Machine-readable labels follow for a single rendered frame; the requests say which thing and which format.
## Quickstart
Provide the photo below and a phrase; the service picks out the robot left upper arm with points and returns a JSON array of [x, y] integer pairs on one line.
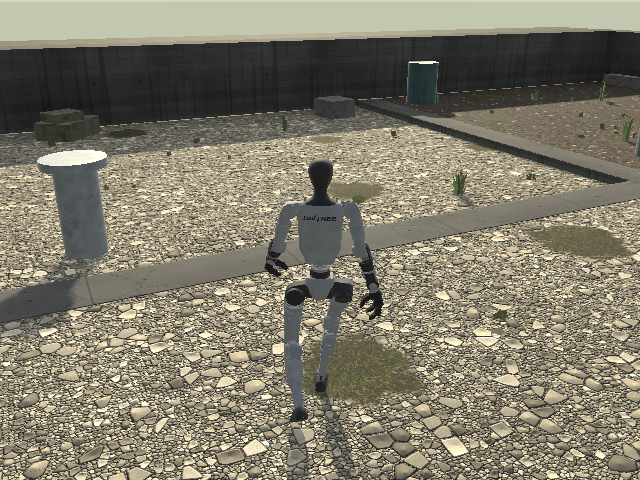
[[288, 211]]

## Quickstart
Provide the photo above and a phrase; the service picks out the robot right shin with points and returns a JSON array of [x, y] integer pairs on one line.
[[328, 342]]

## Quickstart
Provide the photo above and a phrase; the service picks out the left robot hand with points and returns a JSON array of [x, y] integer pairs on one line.
[[271, 270]]

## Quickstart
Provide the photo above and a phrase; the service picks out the left robot foot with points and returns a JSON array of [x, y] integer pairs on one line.
[[299, 414]]

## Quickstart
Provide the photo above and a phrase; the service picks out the robot right forearm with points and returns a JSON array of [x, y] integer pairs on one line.
[[368, 271]]

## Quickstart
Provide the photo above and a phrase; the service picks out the robot right upper arm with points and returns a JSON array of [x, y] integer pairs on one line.
[[352, 212]]

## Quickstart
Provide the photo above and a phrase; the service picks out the robot left forearm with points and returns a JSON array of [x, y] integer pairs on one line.
[[272, 257]]

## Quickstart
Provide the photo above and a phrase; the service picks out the right robot hand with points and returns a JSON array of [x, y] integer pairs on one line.
[[377, 304]]

